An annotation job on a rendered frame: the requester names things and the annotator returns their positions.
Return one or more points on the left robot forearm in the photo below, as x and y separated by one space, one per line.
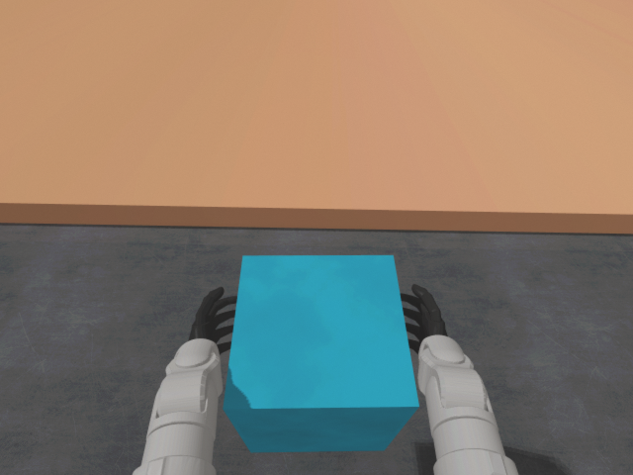
182 428

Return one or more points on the right robot forearm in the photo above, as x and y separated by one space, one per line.
462 422

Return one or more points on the robot left hand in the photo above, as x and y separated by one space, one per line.
207 320

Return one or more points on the robot right hand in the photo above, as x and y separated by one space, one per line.
428 317

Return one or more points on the carton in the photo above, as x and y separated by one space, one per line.
319 357

